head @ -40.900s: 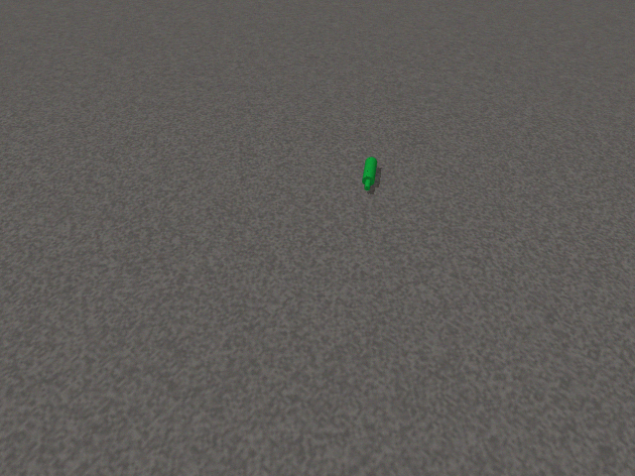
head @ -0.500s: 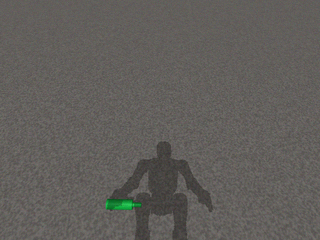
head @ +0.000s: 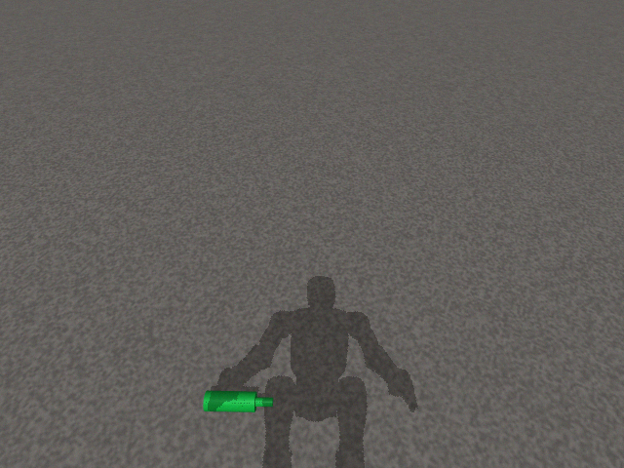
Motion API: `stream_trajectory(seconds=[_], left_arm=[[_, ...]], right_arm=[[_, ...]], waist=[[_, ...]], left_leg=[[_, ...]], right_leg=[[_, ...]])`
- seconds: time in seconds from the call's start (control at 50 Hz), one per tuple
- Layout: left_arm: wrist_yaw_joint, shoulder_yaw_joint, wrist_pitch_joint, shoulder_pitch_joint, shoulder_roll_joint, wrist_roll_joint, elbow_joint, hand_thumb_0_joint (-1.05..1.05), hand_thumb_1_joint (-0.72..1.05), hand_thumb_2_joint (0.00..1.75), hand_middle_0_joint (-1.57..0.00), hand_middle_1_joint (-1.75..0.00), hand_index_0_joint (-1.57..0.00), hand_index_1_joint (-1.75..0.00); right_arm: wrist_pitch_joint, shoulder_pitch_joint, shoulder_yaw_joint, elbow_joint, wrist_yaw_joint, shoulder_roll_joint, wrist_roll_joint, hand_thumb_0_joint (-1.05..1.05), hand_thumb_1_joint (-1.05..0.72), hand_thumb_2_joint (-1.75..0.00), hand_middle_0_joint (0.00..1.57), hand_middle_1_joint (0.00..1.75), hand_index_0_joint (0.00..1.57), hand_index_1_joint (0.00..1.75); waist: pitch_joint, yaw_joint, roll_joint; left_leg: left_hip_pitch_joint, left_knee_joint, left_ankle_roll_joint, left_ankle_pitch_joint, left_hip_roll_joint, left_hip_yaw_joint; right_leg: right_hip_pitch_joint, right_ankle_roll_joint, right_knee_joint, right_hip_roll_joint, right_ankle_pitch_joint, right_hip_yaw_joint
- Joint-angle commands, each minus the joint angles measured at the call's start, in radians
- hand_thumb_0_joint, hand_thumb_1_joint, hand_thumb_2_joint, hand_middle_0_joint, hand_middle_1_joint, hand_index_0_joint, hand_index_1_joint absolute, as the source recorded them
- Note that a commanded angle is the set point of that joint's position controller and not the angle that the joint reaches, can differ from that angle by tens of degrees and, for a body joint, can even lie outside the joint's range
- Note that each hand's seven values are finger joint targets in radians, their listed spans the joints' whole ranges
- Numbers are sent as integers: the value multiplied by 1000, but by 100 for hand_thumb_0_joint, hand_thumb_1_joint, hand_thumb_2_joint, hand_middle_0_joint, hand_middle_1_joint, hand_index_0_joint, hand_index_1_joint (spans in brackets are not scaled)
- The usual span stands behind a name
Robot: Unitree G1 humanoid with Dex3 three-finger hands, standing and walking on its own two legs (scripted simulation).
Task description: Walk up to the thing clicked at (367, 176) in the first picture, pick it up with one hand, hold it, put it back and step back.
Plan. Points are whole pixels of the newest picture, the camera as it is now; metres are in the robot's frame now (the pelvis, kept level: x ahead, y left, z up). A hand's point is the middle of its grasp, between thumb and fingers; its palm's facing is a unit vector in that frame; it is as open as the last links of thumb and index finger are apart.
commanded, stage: stand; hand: left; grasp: from above
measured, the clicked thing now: (239, 401) +0.46 +0.22 -0.75
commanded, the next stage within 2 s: step back in 0.38 s
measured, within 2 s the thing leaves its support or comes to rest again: neither
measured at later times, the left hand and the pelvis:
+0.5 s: hand out of the picture +0.07 +0.25 -0.16, palm faces +0.00 -0.93 -0.37, open 7.4 cm; pelvis -0.02 -0.01 -0.01, yaw -1 degrees
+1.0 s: hand out of the picture +0.02 +0.31 -0.18, palm faces -0.09 -0.93 -0.37, open 7.4 cm; pelvis -0.11 +0.05 -0.02, yaw -4 degrees
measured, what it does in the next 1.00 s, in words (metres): walks backwards: left foot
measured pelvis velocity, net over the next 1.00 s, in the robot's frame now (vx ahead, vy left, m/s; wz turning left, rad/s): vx -0.11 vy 0.05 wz -0.07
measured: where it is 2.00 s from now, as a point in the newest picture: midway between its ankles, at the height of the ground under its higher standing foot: outside the picture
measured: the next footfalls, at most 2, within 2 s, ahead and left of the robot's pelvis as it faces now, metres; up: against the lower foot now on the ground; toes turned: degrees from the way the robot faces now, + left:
left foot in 0.72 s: -0.03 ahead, +0.15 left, +0.00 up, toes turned -2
right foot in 1.16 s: -0.15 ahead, -0.09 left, +0.00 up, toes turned -4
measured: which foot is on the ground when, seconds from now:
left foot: down 0.00-0.48, up 0.50-0.70, down 0.72-1.00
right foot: down 0.00-0.74, up 0.76-1.00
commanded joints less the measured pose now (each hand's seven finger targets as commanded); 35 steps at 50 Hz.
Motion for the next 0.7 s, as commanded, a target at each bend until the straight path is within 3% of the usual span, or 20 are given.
stream_trajectory(seconds=[0.0, 0.34, 0.36, 0.38, 0.42, 0.44, 0.46, 0.48, 0.5, 0.56, 0.62, 0.66, 0.68], left_arm=[[9, 37, -25, -27, 208, -3, -57, 0, 90, 90, -20, -30, -20, -30], [7, 32, -30, -26, 221, -5, -62, 0, 90, 90, -20, -30, -20, -30], [10, 85, -21, -19, 310, -20, -85, 0, 90, 90, -20, -30, -20, -30], [15, 89, -19, 2, 317, -21, -98, 0, 90, 90, -20, -30, -20, -30], [16, 101, -15, -1, 330, -19, -138, 0, 90, 90, -20, -30, -20, -30], [18, 107, -10, -13, 335, -16, -158, 0, 90, 90, -20, -30, -20, -30], [20, 108, -9, -33, 333, -8, -185, 0, 90, 90, -20, -30, -20, -30], [23, 109, -7, -46, 328, 0, -212, 0, 90, 90, -20, -30, -20, -30], [24, 110, -5, -68, 324, 3, -239, 0, 90, 90, -20, -30, -20, -30], [26, 96, 10, -84, 293, 16, -273, 0, 90, 90, -20, -30, -20, -30], [24, 98, 26, -57, 307, 21, -304, 0, 90, 90, -20, -30, -20, -30], [14, 97, 44, -74, 316, 3, -321, 0, 90, 90, -20, -30, -20, -30], [7, 93, 53, -71, 302, -5, -330, 0, 90, 90, -20, -30, -20, -30]], right_arm=[[-18, -22, -32, -60, -14, -206, -1, 0, -90, -90, 20, 30, 20, 30], [-17, -24, -26, -65, -11, -207, 1, 0, -90, -90, 20, 30, 20, 30], [2, -72, -45, -88, -5, -261, 1, 0, -90, -90, 20, 30, 20, 30], [10, -61, -45, -107, -5, -249, 9, 0, -90, -90, 20, 30, 20, 30], [21, -17, -46, -124, -5, -231, 18, 0, -90, -90, 20, 30, 20, 30], [29, -6, -51, -132, -5, -223, 16, 0, -90, -90, 20, 30, 20, 30], [39, 0, -59, -146, -4, -225, 10, 0, -90, -90, 20, 30, 20, 30], [49, 16, -65, -160, -4, -229, 5, 0, -90, -90, 20, 30, 20, 30], [56, 33, -68, -172, 0, -238, 11, 0, -90, -90, 20, 30, 20, 30], [56, 59, -72, -192, 0, -237, 17, 0, -90, -90, 20, 30, 20, 30], [51, 68, -72, -215, 1, -229, 6, 0, -90, -90, 20, 30, 20, 30], [39, 112, -79, -201, -1, -219, -10, 0, -90, -90, 20, 30, 20, 30], [33, 117, -89, -203, -5, -237, -24, 0, -90, -90, 20, 30, 20, 30]], waist=[[-64, -1, -2], [-52, -1, -9], [64, 5, -23], [30, 1, -39], [-59, -5, -82], [-80, -4, -111], [-89, 1, -155], [-83, -2, -133], [-83, -13, -128], [-88, -11, -112], [-109, 10, -151], [-111, -23, -140], [-88, -37, -104]], left_leg=[[-5, -30, 1, 188, 157, -119], [-13, -34, -2, 149, 159, -115], [-97, 95, 10, 247, 131, -111], [-97, 158, 11, 239, 112, -83], [-114, 298, -2, 158, 58, -39], [-153, 389, -11, 5, 22, -15], [-204, 538, -9, -280, -11, -31], [-227, 672, 0, -390, -11, -76], [-236, 739, 9, -398, -7, -105], [-273, 714, -11, -346, -10, -70], [-246, 442, -19, -300, 22, -28], [-159, 164, -21, -86, 9, 31], [-103, 93, -16, 88, 32, 4]], right_leg=[[18, -13, -45, -139, 151, 125], [14, -13, -54, -137, 157, 133], [-75, -18, 12, -135, 343, 160], [-69, -42, 23, -153, 402, 167], [-35, -124, 30, -232, 486, 233], [-24, -182, 29, -287, 519, 276], [-31, -241, 23, -356, 555, 330], [-71, -279, 44, -387, 566, 333], [-92, -285, 73, -383, 580, 312], [-79, -247, 145, -293, 581, 215], [-20, -192, 208, -260, 514, 211], [-40, -139, 294, -210, 400, 175], [-119, -95, 325, -176, 307, 164]])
